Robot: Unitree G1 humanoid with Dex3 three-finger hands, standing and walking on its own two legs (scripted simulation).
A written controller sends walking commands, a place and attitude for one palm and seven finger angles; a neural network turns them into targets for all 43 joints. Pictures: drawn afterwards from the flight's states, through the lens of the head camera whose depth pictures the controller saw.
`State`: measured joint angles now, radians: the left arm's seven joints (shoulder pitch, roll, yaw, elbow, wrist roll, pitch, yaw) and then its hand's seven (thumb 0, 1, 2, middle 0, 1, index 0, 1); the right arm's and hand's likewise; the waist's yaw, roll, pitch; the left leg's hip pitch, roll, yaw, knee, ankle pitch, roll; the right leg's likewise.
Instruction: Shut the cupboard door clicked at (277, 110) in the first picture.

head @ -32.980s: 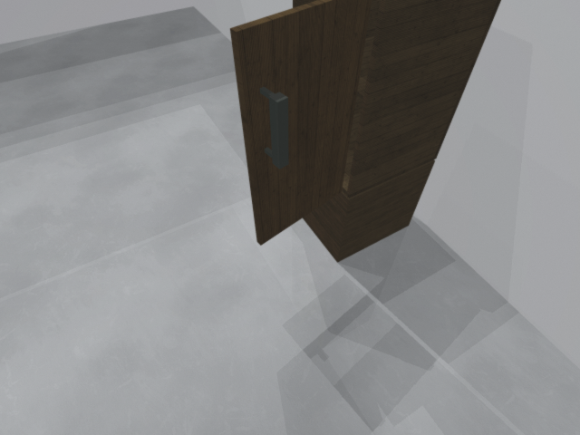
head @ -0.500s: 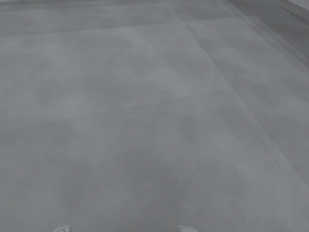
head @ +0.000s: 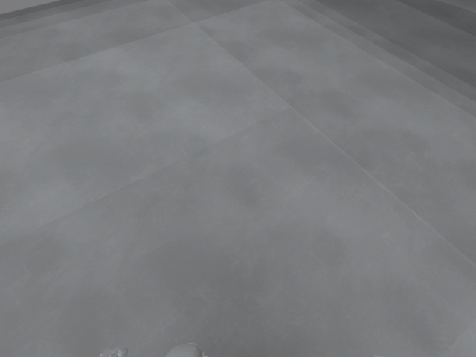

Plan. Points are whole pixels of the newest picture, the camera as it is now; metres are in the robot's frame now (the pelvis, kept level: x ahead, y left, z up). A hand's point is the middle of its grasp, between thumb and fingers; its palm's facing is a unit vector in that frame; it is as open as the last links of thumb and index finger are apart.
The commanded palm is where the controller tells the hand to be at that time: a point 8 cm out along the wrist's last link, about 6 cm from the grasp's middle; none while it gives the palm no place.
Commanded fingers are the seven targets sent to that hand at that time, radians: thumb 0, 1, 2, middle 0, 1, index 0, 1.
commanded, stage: turn to face it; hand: left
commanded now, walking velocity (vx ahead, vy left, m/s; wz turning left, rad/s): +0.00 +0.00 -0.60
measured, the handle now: out of the picture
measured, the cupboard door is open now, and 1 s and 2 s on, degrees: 61 61 61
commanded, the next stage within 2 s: none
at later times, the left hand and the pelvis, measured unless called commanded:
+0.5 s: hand (167, 329) +0.18 +0.15 -0.16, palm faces -0.29 -0.91 -0.29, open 7.4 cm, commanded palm none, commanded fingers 0.00 0.90 0.90 -0.20 -0.30 -0.20 -0.30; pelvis +0.01 -0.02 -0.01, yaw -18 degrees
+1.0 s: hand (195, 291) +0.25 +0.11 -0.16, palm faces -0.55 -0.81 -0.21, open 7.4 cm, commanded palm none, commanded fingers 0.00 0.90 0.90 -0.20 -0.30 -0.20 -0.30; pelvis +0.05 -0.01 +0.00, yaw -36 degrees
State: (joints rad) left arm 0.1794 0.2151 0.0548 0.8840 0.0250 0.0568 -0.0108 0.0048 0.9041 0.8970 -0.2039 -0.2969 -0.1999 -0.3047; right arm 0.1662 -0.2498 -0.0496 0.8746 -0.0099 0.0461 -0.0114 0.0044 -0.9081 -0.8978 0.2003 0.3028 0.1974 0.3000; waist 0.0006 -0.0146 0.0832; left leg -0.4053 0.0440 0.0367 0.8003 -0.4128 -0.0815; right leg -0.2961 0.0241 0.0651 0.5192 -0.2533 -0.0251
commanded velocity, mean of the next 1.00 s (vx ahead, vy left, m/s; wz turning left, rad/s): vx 0.00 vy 0.00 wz -0.60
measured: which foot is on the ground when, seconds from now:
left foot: up 0.00-0.04, down 0.06-0.38, up 0.40-0.74, down 0.76-1.00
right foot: down 0.00-0.06, up 0.08-0.36, down 0.38-0.76, up 0.78-1.00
